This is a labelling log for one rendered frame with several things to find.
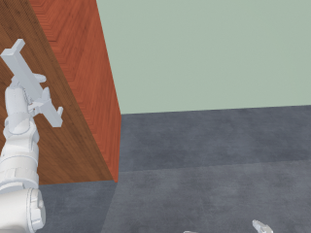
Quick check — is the robot left forearm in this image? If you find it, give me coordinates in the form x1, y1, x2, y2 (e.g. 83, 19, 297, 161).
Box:
0, 113, 40, 194

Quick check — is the wardrobe door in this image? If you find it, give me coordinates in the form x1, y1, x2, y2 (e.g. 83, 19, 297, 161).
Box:
0, 0, 113, 185

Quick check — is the robot left hand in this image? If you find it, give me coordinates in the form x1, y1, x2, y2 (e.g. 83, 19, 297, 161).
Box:
5, 73, 52, 117

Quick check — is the robot right hand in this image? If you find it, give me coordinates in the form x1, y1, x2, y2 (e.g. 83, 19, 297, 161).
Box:
252, 219, 273, 233

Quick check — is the handle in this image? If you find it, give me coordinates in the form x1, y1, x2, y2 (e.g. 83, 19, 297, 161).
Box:
0, 39, 63, 127

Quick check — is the left robot upper arm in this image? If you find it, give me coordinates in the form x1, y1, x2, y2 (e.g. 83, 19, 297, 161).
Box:
0, 187, 46, 233

